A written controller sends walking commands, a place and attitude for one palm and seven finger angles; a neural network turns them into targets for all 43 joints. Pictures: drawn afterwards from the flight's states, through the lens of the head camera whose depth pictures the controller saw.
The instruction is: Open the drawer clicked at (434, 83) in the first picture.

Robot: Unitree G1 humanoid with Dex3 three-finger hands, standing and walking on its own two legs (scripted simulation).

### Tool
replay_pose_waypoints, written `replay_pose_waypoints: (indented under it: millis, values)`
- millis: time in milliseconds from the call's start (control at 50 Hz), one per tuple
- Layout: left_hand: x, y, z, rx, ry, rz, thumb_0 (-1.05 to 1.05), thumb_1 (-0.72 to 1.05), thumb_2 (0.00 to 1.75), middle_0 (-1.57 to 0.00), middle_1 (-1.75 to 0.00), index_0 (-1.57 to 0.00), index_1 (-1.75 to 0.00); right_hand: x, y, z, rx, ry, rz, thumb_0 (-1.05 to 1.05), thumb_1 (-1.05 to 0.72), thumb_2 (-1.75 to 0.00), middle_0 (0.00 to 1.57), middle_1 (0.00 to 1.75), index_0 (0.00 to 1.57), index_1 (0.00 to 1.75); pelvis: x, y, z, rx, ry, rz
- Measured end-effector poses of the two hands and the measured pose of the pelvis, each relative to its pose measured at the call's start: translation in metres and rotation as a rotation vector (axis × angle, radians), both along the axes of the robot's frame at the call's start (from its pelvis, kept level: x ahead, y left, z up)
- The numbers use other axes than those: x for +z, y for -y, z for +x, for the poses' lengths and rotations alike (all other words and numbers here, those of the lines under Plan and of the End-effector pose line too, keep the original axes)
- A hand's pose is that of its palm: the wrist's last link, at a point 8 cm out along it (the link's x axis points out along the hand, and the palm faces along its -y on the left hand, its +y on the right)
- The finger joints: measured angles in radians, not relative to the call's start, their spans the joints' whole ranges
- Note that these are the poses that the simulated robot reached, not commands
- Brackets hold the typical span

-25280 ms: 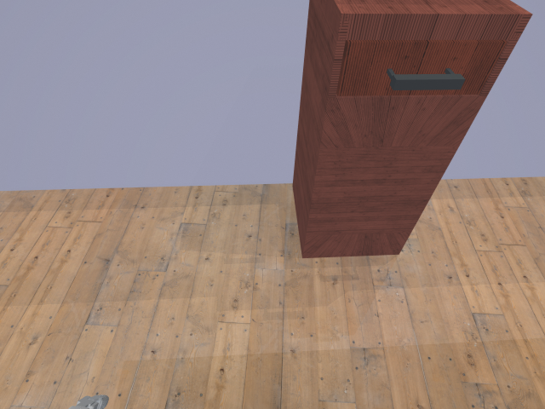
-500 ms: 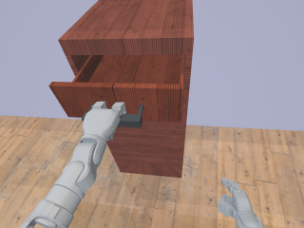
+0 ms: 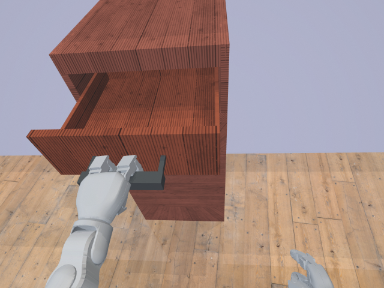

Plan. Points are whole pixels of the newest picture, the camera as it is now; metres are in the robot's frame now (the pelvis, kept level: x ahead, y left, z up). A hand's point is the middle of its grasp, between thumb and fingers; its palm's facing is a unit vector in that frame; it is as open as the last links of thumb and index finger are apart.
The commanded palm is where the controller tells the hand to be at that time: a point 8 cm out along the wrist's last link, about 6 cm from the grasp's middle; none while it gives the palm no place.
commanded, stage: pull the drawer open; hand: left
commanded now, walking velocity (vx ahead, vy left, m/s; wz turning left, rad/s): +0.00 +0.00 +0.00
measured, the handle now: (125, 170) +0.32 +0.17 +0.09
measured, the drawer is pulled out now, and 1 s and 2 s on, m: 0.22 0.30 0.30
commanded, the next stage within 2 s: open the thumb to release the handle in 1.12 s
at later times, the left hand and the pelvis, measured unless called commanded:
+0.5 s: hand (118, 205) +0.25 +0.17 +0.07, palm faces +0.04 -0.14 -0.99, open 6.2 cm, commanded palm +0.19 +0.18 +0.13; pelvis -0.02 -0.01 +0.00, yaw +1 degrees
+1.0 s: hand (107, 243) +0.18 +0.17 +0.07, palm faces +0.07 -0.17 -0.98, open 6.3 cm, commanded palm +0.13 +0.18 +0.13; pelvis +0.00 -0.01 -0.01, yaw -1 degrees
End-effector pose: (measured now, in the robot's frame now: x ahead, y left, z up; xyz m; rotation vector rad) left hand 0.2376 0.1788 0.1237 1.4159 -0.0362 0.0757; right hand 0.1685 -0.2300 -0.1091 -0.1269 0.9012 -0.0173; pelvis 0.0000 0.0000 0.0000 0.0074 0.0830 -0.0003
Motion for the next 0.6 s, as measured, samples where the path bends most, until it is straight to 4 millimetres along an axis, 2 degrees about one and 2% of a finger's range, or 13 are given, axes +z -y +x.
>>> replay_pose_waypoints:
  millis: [100,180,280,400,480,600]
  values:
    - [-0.001,0.001,-0.001,0.004,0.022,0.044,0.04,0.67,0.79,-0.28,-1.36,-0.38,-1.32,0.001,-0.017,0.026,0.065,0.032,-0.002,0.01,-0.91,-0.90,0.20,0.30,0.19,0.30,-0.002,0.002,-0.003,0.026,0.011,0.000]
    - [0.000,0.002,0.001,0.018,0.006,0.058,0.04,0.65,0.81,-0.30,-1.36,-0.39,-1.34,0.009,-0.034,0.045,0.102,0.090,0.024,0.01,-0.91,-0.90,0.20,0.30,0.19,0.30,-0.001,0.005,-0.007,0.038,0.025,0.002]
    - [0.002,0.002,0.002,0.023,-0.022,0.060,0.04,0.64,0.80,-0.32,-1.36,-0.40,-1.34,0.023,-0.048,0.056,0.134,0.157,0.044,0.01,-0.91,-0.90,0.20,0.30,0.20,0.30,0.000,0.009,-0.014,0.045,0.042,0.006]
    - [0.003,0.001,0.002,0.019,-0.035,0.039,0.05,0.65,0.76,-0.31,-1.36,-0.40,-1.33,0.031,-0.044,0.047,0.130,0.180,0.045,0.01,-0.90,-0.90,0.20,0.30,0.20,0.30,0.002,0.013,-0.020,0.034,0.053,0.007]
    - [0.003,0.000,-0.005,0.009,-0.033,0.016,0.05,0.66,0.74,-0.27,-1.35,-0.38,-1.31,0.029,-0.028,0.031,0.091,0.161,0.036,0.01,-0.90,-0.90,0.20,0.30,0.20,0.30,0.003,0.014,-0.020,0.014,0.051,0.006]
    - [0.002,0.000,-0.025,-0.003,-0.021,-0.007,0.06,0.68,0.73,-0.24,-1.35,-0.36,-1.29,0.019,0.000,0.006,0.030,0.088,-0.002,0.01,-0.90,-0.90,0.20,0.30,0.20,0.30,0.002,0.011,-0.015,-0.008,0.036,0.003]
